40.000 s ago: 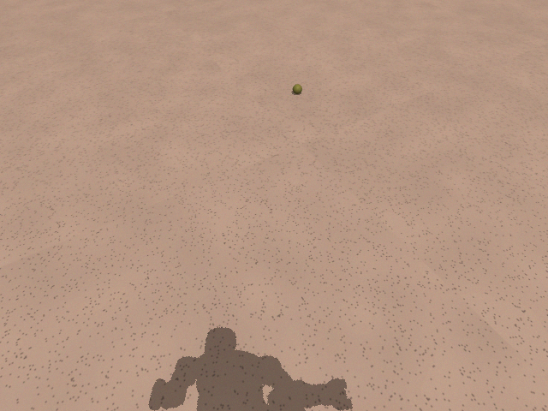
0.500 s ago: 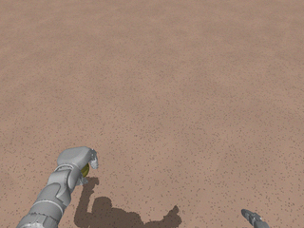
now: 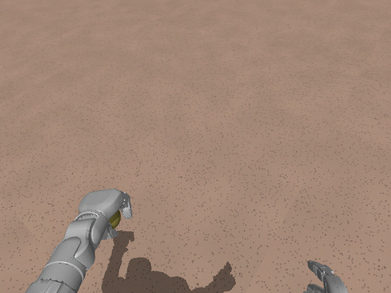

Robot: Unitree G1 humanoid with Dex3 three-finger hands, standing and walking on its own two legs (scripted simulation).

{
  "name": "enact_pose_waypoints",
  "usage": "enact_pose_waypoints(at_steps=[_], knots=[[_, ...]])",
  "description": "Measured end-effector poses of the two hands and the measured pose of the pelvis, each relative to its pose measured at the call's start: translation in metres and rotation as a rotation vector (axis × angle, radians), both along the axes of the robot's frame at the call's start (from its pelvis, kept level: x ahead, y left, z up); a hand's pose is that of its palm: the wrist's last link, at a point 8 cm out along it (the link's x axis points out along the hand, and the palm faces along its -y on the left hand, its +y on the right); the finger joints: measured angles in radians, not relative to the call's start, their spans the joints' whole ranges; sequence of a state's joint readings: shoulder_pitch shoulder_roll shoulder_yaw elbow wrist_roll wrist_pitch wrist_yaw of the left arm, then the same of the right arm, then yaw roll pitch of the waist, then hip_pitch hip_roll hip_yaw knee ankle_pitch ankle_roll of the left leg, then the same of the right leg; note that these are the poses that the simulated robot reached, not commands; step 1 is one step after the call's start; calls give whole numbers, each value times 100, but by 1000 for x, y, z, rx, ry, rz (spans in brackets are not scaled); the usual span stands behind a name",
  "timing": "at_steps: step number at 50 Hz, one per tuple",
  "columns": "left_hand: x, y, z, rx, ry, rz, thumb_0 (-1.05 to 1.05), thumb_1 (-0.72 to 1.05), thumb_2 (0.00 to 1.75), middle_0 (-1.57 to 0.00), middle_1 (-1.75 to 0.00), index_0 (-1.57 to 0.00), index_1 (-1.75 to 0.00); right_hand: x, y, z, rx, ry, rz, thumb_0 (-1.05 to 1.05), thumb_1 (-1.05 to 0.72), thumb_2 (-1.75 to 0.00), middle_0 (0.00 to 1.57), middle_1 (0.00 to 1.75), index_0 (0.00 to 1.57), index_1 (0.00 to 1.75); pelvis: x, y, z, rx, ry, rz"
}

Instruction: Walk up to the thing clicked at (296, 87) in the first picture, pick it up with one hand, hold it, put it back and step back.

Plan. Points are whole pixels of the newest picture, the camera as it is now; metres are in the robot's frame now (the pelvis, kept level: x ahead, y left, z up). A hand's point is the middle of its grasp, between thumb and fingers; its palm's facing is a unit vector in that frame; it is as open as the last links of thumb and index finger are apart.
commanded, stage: hold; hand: left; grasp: from above
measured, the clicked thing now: (106, 217) +0.31 +0.24 -0.06
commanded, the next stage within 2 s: crouch in 0.94 s
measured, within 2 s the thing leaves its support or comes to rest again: neither
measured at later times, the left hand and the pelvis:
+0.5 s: hand (106, 223) +0.28 +0.22 -0.03, palm faces -0.47 -0.08 -0.88, open 7.0 cm; pelvis +0.00 +0.00 +0.01, yaw +0 degrees
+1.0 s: hand (106, 223) +0.28 +0.23 -0.04, palm faces -0.47 -0.08 -0.88, open 7.1 cm; pelvis +0.00 +0.00 +0.01, yaw +0 degrees
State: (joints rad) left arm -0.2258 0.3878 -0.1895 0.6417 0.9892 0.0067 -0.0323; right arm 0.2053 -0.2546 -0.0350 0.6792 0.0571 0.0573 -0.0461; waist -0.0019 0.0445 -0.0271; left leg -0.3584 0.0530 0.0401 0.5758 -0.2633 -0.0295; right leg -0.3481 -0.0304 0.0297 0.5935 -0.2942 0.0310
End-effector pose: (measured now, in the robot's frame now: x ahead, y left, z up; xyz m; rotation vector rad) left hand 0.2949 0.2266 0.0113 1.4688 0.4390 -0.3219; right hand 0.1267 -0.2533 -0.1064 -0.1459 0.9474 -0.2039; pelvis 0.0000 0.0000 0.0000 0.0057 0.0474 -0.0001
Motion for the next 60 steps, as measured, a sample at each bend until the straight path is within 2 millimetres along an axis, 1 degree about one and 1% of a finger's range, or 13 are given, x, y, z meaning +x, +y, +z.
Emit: enact_pose_waypoints(at_steps=[15,24,36,47,57,60], knots=[[-4,-1,13,5,-18,2,-2,23,53,-58,-71,-91,-75,4,2,6,4,-24,7,1,-91,-90,20,29,20,30,-5,-1,4,0,-26,-1],[-6,1,12,5,7,-7,-1,23,54,-58,-71,-90,-76,4,4,8,5,-25,9,1,-91,-90,20,29,20,30,-5,0,5,1,-30,-2],[0,2,20,10,-32,1,-1,22,55,-58,-71,-90,-76,6,5,9,7,-21,6,1,-91,-90,20,29,20,30,-4,1,7,0,-38,-3],[-5,2,10,-3,17,-18,-1,21,56,-58,-71,-88,-76,4,5,11,-2,-11,3,1,-91,-90,20,29,20,30,-3,2,8,0,-35,-3],[-2,5,15,14,-38,2,-1,22,56,-57,-73,-88,-77,3,6,8,3,2,1,1,-91,-90,20,29,20,30,-3,2,8,-1,-36,0],[-1,6,12,18,-26,9,0,22,56,-56,-75,-86,-78,2,6,9,7,1,-2,1,-90,-90,20,29,20,30,-3,2,8,-1,-34,1]])
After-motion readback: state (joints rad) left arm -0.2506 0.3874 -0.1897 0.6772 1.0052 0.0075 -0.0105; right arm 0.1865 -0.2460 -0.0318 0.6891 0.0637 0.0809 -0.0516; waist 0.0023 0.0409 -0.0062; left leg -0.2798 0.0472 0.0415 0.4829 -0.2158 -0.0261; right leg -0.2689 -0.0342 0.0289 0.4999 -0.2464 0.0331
